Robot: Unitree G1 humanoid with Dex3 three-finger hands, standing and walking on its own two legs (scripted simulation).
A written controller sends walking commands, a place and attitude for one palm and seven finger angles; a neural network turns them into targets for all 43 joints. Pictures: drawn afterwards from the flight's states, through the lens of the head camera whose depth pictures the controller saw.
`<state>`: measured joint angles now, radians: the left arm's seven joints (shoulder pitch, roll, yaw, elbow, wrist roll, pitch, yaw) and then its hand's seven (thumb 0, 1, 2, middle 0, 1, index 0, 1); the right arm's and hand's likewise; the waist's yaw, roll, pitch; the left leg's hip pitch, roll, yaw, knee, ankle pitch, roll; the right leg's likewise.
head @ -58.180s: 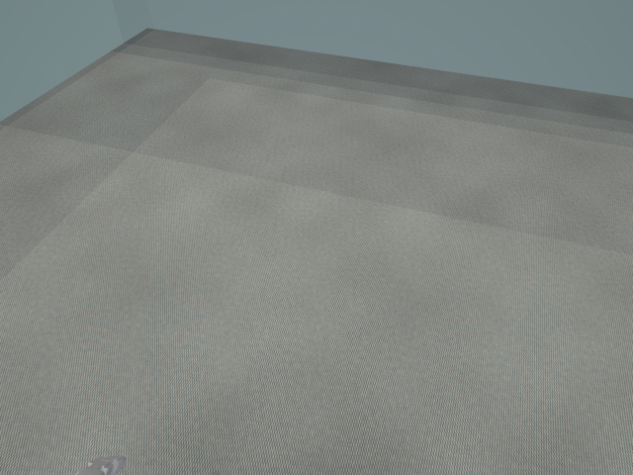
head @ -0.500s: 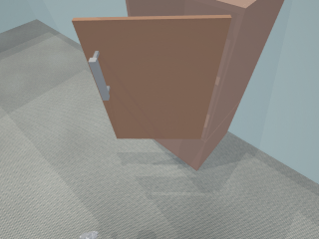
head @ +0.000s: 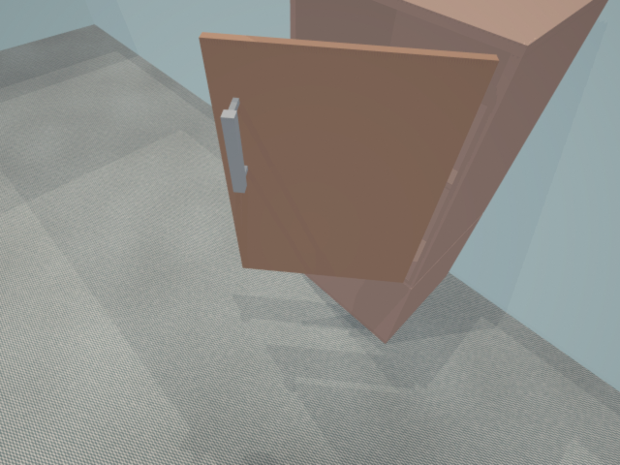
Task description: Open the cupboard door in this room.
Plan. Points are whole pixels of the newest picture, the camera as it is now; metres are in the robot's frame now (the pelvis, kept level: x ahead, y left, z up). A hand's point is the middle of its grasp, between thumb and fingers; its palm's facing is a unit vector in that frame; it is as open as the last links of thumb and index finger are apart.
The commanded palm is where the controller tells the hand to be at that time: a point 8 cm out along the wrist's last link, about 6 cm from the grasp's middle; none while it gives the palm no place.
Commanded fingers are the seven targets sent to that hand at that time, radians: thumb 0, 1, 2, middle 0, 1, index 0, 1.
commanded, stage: come to a stop and stand still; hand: left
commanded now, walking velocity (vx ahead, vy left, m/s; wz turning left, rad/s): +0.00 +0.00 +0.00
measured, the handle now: (237, 147) +0.59 +0.17 +0.06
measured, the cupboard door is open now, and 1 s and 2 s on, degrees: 40 40 40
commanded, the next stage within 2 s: look again from close up in 0.86 s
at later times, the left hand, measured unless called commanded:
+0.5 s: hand out of the picture +0.00 +0.12 -0.18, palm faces +0.04 -0.99 -0.16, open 7.3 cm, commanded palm none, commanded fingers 0.00 0.90 0.90 -0.20 -0.30 -0.20 -0.30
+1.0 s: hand out of the picture +0.02 +0.13 -0.18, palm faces +0.04 -0.98 -0.17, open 7.3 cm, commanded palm none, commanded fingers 0.00 0.90 0.90 -0.20 -0.30 -0.20 -0.30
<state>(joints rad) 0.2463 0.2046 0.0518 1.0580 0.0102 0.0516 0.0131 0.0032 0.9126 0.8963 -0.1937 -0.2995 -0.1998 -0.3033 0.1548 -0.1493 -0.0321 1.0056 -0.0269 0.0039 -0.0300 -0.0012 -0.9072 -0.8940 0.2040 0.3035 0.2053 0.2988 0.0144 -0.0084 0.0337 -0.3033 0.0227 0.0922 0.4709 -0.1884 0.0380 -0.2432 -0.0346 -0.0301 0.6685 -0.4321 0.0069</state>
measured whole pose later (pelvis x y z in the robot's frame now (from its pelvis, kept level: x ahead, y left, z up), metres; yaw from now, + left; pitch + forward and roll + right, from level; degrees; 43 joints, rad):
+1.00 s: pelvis +0.04 -0.03 +0.00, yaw +0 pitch +1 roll +0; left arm 0.30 0.12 0.00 1.12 0.01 -0.02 0.05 0.00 0.91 0.90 -0.20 -0.30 -0.20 -0.30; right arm 0.23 -0.16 -0.02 1.13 -0.01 0.00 -0.04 0.01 -0.92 -0.89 0.20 0.30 0.20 0.30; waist 0.01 -0.01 0.04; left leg -0.26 0.05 0.07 0.51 -0.24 -0.01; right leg -0.05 0.00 -0.04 0.40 -0.36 -0.01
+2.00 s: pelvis -0.05 -0.04 -0.08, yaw +2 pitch +10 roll -2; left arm 0.35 0.28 0.29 0.21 -0.36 -0.45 -0.47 0.01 0.59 0.76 -0.22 -0.50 -0.23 -0.51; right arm 0.17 -0.27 -0.06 0.53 0.04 -0.24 -0.06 0.01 -0.91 -0.89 0.20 0.30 0.20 0.30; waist 0.03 0.00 -0.12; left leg -0.90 0.07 -0.02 1.09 -0.38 -0.02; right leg -0.71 0.00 -0.09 1.12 -0.59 -0.03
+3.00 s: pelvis -0.04 -0.01 -0.03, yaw +2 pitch +5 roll -3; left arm 0.00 0.43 0.39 0.28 -0.37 -0.16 -0.52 -0.01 -0.47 0.31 -0.30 -1.18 -0.30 -1.19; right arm 0.25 -0.25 0.06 0.54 0.05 -0.21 -0.10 0.01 -0.90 -0.89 0.21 0.30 0.21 0.30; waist 0.03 0.03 -0.06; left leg -0.62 0.04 0.00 0.81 -0.28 0.02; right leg -0.42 -0.01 -0.08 0.76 -0.43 0.01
